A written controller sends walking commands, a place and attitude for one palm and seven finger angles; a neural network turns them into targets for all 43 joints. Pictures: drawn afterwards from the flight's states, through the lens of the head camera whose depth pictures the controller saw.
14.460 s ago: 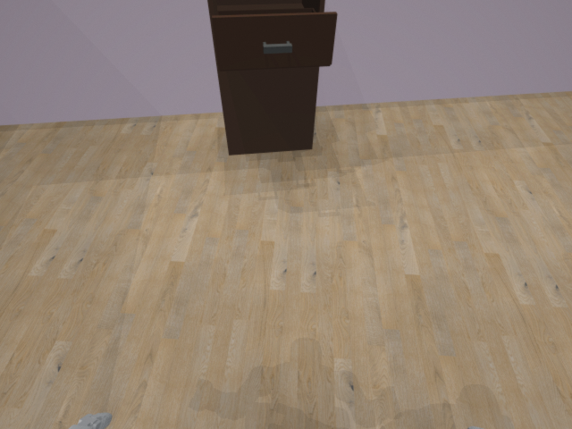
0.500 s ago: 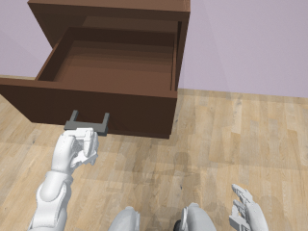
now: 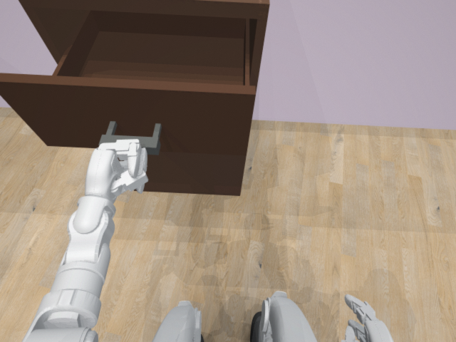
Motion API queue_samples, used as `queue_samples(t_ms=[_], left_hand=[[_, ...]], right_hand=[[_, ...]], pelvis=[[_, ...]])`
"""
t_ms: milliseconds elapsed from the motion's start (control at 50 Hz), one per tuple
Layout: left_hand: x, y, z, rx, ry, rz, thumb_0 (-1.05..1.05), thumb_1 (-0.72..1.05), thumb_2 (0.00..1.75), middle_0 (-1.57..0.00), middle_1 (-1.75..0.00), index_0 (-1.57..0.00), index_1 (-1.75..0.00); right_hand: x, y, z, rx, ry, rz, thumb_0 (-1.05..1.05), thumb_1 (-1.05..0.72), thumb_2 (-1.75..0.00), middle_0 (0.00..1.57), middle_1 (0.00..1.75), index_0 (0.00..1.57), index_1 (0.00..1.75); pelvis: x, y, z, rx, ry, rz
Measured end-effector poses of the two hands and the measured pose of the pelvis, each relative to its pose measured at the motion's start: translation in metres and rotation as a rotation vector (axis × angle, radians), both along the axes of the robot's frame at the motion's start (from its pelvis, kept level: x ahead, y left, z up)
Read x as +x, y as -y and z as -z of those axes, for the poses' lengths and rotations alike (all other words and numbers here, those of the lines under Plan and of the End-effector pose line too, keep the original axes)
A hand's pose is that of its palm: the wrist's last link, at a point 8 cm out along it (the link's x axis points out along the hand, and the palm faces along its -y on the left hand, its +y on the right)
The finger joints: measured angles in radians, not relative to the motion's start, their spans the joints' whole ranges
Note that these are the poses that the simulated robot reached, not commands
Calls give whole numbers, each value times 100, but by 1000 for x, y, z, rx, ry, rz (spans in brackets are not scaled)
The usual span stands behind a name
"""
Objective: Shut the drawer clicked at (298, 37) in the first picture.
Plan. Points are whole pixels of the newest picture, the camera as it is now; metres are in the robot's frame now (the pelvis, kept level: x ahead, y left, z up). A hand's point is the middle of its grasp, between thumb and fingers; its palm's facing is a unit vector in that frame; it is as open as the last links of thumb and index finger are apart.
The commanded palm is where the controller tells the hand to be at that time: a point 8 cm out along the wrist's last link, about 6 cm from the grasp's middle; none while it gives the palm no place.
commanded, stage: push the drawer shut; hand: left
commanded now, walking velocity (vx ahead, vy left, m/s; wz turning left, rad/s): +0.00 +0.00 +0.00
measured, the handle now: (133, 136) +0.46 +0.18 +0.04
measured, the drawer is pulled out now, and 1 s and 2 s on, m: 0.20 0.08 0.00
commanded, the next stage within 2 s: pull the fist back off the drawer in 1.96 s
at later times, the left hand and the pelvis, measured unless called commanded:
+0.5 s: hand (149, 147) +0.44 +0.15 +0.04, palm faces -0.05 -1.00 -0.06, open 2.8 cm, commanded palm +0.44 +0.20 +0.05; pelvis +0.01 +0.00 +0.00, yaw -1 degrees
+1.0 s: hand (154, 118) +0.51 +0.15 +0.04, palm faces -0.04 -1.00 -0.05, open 2.9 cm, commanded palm +0.51 +0.19 +0.05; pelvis +0.00 +0.00 -0.01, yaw -1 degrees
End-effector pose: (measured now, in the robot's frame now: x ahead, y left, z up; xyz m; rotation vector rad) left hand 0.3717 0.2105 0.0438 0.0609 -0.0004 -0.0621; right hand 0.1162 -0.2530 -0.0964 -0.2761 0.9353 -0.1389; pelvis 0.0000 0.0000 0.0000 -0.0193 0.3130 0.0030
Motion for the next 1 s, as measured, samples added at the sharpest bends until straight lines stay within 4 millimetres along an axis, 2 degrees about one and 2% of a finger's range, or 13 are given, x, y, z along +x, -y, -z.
queue_samples(t_ms=[120, 240, 440, 660, 780, 1000], left_hand=[[20, 1, 0, -1, -4, -3, -7, 72, 90, -140, -160, -140, -160], [31, 3, -1, -2, -4, -7, -5, 74, 91, -140, -160, -140, -160], [45, 6, -2, 0, 3, -17, -4, 76, 92, -140, -160, -140, -160], [71, 3, -2, -1, 0, -14, -5, 71, 91, -140, -160, -140, -160], [87, 2, -2, -5, -3, -13, -5, 70, 90, -140, -160, -140, -160], [118, 6, -3, -6, -9, -20, -4, 72, 91, -140, -160, -140, -160]], right_hand=[[-16, 2, 2, -4, -65, 32, 1, -91, -90, 20, 30, 21, 30], [-26, 1, 2, 6, -112, 54, 1, -91, -90, 20, 30, 21, 30], [-28, 0, 6, 19, -151, 57, 0, -91, -90, 20, 30, 21, 30], [-35, 7, 10, -2, -177, 63, 0, -91, -90, 20, 30, 21, 30], [-52, 11, 13, -14, -221, 78, 0, -91, -90, 20, 30, 21, 30], [-95, 13, 16, -28, -337, 118, 0, -91, -90, 20, 30, 21, 30]], pelvis=[[4, -3, -2, -1, -13, 8], [9, -5, -4, -1, -19, 14], [12, -3, -5, 0, -24, 15], [7, 1, 1, -3, -44, 13], [3, 1, 5, -6, -61, 14], [-1, 0, 11, -14, -99, 16]])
